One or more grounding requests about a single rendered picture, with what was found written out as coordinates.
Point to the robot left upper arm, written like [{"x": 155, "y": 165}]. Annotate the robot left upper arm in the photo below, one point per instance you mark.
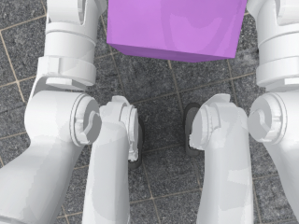
[{"x": 33, "y": 185}]

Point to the robot right upper arm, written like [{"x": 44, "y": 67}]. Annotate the robot right upper arm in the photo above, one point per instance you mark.
[{"x": 274, "y": 121}]

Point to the left robot thigh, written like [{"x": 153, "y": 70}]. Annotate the left robot thigh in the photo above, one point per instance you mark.
[{"x": 106, "y": 199}]

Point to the left robot forearm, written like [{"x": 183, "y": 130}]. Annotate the left robot forearm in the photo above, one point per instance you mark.
[{"x": 71, "y": 35}]

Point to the right robot forearm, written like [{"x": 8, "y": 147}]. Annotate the right robot forearm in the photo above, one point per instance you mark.
[{"x": 277, "y": 26}]

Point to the carton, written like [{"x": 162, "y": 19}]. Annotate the carton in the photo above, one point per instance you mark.
[{"x": 191, "y": 31}]

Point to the left robot foot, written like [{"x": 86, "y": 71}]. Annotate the left robot foot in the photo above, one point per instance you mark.
[{"x": 132, "y": 164}]

